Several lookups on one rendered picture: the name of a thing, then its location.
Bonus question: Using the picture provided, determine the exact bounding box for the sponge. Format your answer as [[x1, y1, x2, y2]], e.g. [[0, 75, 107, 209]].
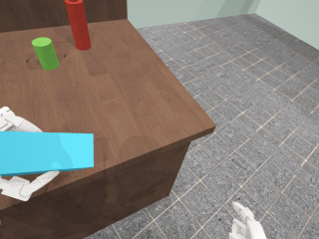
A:
[[0, 130, 94, 177]]

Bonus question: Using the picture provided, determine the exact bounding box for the robot left hand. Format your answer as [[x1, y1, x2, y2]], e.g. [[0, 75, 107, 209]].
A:
[[0, 107, 60, 201]]

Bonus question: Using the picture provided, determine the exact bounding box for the robot right hand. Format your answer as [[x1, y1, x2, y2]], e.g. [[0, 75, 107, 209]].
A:
[[228, 201, 267, 239]]

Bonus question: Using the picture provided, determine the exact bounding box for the table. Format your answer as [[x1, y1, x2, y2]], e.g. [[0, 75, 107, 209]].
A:
[[0, 0, 216, 239]]

